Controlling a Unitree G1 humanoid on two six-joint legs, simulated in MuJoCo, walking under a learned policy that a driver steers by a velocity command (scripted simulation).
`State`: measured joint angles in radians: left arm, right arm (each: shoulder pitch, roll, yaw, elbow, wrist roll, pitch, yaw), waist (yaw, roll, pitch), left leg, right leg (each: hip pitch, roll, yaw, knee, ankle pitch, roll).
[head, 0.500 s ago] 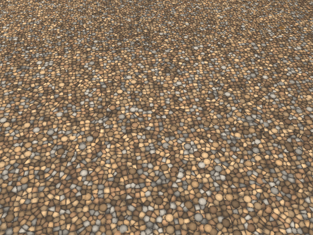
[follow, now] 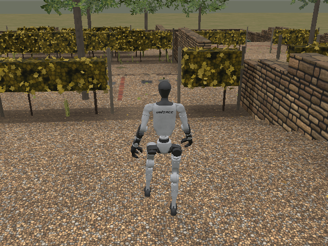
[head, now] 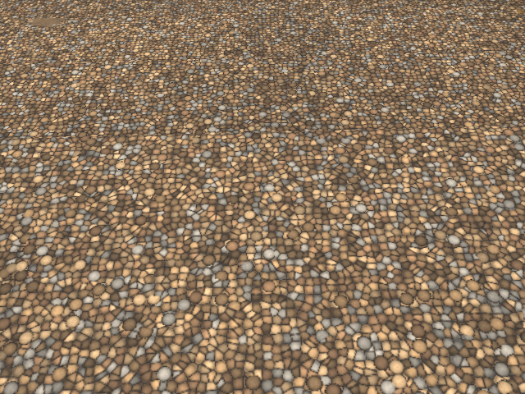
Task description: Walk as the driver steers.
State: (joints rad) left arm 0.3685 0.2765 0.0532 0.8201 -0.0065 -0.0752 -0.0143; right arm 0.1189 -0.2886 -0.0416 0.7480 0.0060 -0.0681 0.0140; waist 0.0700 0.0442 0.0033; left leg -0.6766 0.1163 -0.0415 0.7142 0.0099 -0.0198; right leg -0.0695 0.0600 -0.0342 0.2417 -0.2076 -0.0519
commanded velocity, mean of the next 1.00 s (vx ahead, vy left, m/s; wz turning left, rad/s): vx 0.49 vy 0.00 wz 0.00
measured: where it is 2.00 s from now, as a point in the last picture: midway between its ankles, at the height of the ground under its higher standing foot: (304, 319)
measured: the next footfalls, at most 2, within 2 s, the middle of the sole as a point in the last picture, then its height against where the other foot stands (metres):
left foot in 0.16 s outside the picture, level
right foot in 0.70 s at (335, 369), level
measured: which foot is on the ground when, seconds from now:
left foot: up 0.00-0.14, down 0.16-0.70, up 0.72-1.00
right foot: down 0.00-0.18, up 0.20-0.68, down 0.70-1.00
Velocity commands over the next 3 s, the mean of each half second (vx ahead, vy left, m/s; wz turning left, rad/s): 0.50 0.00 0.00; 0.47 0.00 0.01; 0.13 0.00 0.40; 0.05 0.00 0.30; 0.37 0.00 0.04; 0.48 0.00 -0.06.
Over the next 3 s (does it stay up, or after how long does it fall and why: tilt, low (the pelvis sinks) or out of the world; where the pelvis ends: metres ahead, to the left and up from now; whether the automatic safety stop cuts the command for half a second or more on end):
stays up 1.15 0.17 -0.01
